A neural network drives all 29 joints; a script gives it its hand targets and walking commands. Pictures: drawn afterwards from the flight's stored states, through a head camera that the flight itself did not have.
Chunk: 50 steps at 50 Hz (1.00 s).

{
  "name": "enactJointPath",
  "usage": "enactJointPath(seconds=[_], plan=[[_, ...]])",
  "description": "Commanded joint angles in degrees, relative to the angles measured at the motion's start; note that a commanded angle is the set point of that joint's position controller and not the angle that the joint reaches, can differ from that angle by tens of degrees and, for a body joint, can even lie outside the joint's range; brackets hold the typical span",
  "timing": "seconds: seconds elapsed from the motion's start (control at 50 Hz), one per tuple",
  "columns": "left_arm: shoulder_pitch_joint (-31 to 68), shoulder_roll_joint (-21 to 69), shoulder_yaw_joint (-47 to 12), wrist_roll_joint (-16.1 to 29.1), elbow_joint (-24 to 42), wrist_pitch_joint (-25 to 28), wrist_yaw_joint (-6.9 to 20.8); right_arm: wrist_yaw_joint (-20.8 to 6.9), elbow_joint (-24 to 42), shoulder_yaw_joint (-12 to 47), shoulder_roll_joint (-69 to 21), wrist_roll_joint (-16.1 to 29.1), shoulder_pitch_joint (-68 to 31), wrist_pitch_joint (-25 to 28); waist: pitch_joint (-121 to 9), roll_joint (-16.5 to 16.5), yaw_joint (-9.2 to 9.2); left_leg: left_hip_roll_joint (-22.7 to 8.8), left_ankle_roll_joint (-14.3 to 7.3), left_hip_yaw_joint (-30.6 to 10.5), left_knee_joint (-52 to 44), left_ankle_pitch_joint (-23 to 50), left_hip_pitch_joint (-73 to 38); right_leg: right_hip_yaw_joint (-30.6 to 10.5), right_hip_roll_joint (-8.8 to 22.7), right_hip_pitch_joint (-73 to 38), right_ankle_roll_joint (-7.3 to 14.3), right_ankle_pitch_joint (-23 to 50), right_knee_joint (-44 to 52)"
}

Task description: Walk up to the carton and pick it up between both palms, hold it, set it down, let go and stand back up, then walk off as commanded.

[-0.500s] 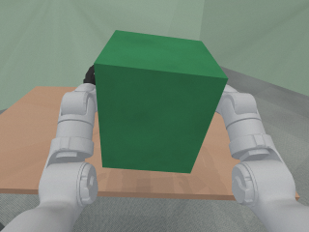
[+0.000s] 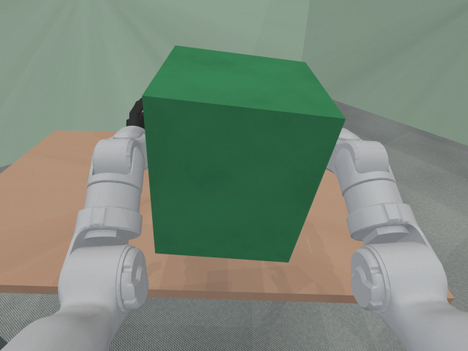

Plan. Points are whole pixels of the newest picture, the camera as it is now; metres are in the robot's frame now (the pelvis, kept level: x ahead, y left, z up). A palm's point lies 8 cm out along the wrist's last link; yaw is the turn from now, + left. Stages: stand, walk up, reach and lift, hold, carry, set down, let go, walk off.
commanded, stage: hold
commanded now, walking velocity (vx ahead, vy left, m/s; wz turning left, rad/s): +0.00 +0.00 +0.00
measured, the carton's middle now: (232, 155) +0.37 +0.04 +0.23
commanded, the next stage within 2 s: set down in 0.40 s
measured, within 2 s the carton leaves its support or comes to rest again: neither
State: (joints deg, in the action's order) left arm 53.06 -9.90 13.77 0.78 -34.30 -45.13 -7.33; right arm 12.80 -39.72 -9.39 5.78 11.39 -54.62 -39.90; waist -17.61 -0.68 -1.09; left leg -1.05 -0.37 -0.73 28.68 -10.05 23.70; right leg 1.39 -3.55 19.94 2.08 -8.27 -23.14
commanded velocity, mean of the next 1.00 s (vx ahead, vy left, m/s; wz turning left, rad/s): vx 0.00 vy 0.00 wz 0.00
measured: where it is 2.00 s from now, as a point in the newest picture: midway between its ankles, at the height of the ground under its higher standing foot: outside the picture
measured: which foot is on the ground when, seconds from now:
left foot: down 0.00-1.00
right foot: down 0.00-1.00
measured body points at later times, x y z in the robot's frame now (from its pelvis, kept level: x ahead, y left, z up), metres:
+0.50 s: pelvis +0.00 +0.00 +0.00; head -0.08 +0.01 +0.44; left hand +0.39 +0.20 +0.26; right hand +0.40 -0.12 +0.26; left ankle +0.05 +0.11 -0.74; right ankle +0.04 -0.10 -0.74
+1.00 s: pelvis +0.00 +0.00 +0.00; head -0.03 +0.01 +0.45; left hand +0.43 +0.19 +0.21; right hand +0.44 -0.13 +0.20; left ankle +0.05 +0.11 -0.74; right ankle +0.03 -0.10 -0.74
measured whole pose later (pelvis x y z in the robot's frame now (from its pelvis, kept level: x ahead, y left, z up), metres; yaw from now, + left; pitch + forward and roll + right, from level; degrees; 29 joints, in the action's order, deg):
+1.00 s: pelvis +0.00 +0.00 +0.00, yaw +0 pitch +3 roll -2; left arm 53.5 -6.6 18.6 -7.9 -41.5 -28.9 -4.5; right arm 9.1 -53.6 -9.9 6.2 11.0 -56.6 -19.5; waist -8.5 -0.5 -1.1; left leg -1.0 -0.5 -0.8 27.7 -9.9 21.1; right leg 1.4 -3.6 17.3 2.0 -8.2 -22.1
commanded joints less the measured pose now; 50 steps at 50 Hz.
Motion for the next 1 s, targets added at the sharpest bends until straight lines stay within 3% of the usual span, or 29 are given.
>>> enactJointPath(seconds=[0.0,0.38,0.4,0.46,0.5,0.56,0.66,0.72,0.8,0.86,0.98], plan=[[63.1,45.4,-24.6,12.4,17.7,5.6,10.1,-6.9,18.6,19.6,-39.1,15.2,-64.9,3.0,-25.7,-4.9,8.5,3.3,2.3,-4.4,-7.5,2.7,-12.9,-5.2,0.8,-19.9,-2.9,12.7,5.2],[63.1,45.3,-24.6,12.5,17.9,5.5,10.1,-6.9,18.7,19.7,-39.1,15.4,-64.8,2.9,-25.8,-5.0,8.41,3.4,2.3,-4.5,-7.4,2.9,-12.8,-5.2,0.7,-20.1,-2.9,13.1,5.1],[57.1,46.6,-24.9,9.2,23.9,5.4,9.5,-6.7,26.8,26.9,-41.6,18.5,-58.1,3.6,-27.1,-3.8,4.88,4.0,0.6,-5.2,-7.9,8.4,-17.9,-3.9,-0.5,-25.9,-3.3,15.0,4.0],[59.6,47.5,-26.1,9.7,24.3,6.1,9.5,-6.4,27.1,24.8,-38.4,18.0,-62.3,4.9,-28.0,-4.7,6.61,3.8,1.5,-5.4,-7.2,10.5,-19.4,-3.5,-0.9,-24.7,-3.2,15.4,4.3],[61.8,47.1,-24.3,9.0,19.8,7.0,9.8,-6.7,22.9,21.1,-37.8,15.6,-64.3,6.2,-23.7,-4.5,7.04,3.4,1.2,-5.4,-8.3,5.7,-18.0,-3.0,-0.8,-20.5,-3.0,8.3,5.9],[64.7,44.8,-18.2,6.3,11.4,8.9,10.9,-8.2,11.1,14.1,-37.7,10.0,-64.4,8.8,-15.1,-4.0,6.69,2.6,0.5,-4.7,-10.8,-3.8,-15.1,-2.5,0.0,-15.4,-2.8,-3.2,7.8],[57.0,38.1,-4.2,-2.3,-4.5,13.1,13.2,-11.7,-5.9,5.4,-35.8,0.6,-59.7,15.1,-4.3,-2.6,3.57,1.1,-1.2,-2.6,-15.1,-15.5,-10.1,-1.3,1.4,-13.6,-3.7,-14.4,8.2],[52.0,37.6,-0.2,-5.7,-5.7,15.8,12.7,-13.3,-6.4,6.0,-34.3,-1.1,-59.8,19.3,-6.8,-1.1,0.06,1.0,-1.3,-1.6,-14.8,-10.8,-12.1,-0.9,1.3,-16.4,-3.9,-11.4,7.6],[50.1,39.6,-1.8,-5.0,-2.1,18.5,10.6,-13.8,-0.1,10.3,-34.2,0.0,-63.3,24.6,-17.1,0.7,-3.25,1.6,-0.5,-0.5,-11.4,2.8,-18.6,-0.4,1.1,-17.9,-3.4,-2.8,7.5],[50.3,42.4,-7.0,-2.6,4.4,19.8,8.9,-13.6,6.4,14.6,-34.8,2.1,-63.9,27.5,-25.9,0.8,-4.03,2.0,0.2,-0.2,-9.0,11.6,-22.7,0.0,0.4,-20.7,-2.9,4.9,6.9],[49.0,47.9,-21.0,2.6,19.8,21.9,6.2,-12.7,13.8,25.8,-38.1,7.3,-56.6,29.2,-37.7,-1.0,-3.37,2.1,2.8,-1.5,-3.8,29.3,-31.4,1.1,-1.7,-22.9,-1.8,18.8,5.6]])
